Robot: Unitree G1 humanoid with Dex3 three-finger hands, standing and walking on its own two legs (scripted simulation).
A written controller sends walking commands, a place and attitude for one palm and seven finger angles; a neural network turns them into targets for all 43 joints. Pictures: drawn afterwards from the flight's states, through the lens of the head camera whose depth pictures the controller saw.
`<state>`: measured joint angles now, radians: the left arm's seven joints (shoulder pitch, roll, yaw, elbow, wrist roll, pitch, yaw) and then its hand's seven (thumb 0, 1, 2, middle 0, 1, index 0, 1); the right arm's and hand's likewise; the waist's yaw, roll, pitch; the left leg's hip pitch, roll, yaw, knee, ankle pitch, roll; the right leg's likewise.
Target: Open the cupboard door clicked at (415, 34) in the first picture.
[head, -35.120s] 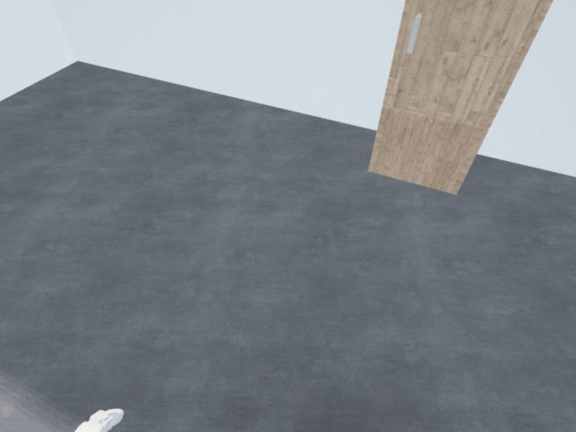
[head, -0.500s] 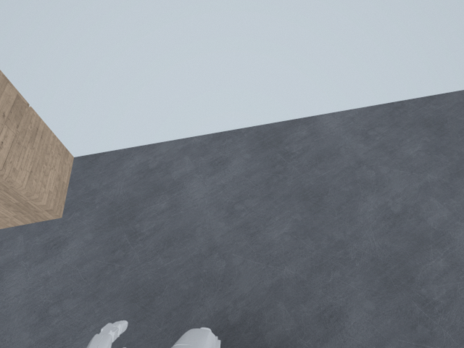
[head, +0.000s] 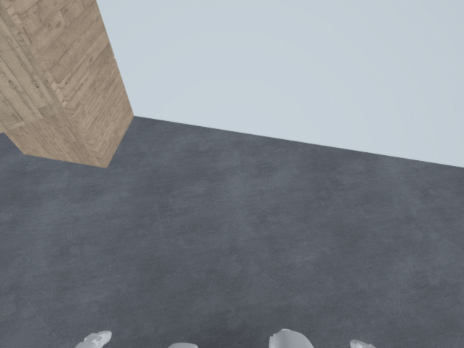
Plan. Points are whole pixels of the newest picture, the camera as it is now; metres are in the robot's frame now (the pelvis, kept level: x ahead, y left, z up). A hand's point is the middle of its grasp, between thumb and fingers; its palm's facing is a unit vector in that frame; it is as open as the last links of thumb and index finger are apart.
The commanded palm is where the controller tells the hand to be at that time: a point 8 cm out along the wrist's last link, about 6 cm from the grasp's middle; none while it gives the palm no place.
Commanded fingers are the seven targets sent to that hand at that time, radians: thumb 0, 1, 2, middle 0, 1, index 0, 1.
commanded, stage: turn to face it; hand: left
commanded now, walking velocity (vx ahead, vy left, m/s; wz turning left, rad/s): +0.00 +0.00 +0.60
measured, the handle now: out of the picture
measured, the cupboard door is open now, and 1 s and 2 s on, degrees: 44 44 44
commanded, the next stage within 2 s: take the last steps up to it in 0.96 s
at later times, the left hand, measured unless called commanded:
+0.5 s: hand out of the picture +0.03 +0.15 -0.17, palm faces +0.34 -0.91 -0.23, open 7.4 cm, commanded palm none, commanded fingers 0.00 0.90 0.90 -0.20 -0.30 -0.20 -0.30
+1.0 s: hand out of the picture +0.04 +0.14 -0.15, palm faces +0.50 -0.82 -0.28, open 7.4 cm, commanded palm none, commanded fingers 0.00 0.90 0.90 -0.20 -0.30 -0.20 -0.30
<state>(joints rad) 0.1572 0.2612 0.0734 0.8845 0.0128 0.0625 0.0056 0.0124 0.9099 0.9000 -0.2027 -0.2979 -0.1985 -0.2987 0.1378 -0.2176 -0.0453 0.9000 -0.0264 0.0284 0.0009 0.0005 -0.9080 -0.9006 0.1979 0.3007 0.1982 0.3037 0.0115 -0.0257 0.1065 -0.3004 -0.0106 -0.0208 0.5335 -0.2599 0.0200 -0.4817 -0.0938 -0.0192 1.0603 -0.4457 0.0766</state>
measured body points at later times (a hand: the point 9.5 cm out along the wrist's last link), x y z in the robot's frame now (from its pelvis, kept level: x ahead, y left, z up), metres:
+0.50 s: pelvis +0.03 -0.05 +0.00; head +0.09 -0.03 +0.44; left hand +0.01 +0.19 -0.15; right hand +0.22 -0.27 -0.14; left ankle +0.00 +0.07 -0.71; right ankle +0.02 -0.17 -0.74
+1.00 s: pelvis +0.07 -0.08 -0.01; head +0.12 -0.08 +0.44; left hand +0.02 +0.18 -0.13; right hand +0.26 -0.26 -0.17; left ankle -0.01 +0.04 -0.70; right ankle +0.12 -0.18 -0.74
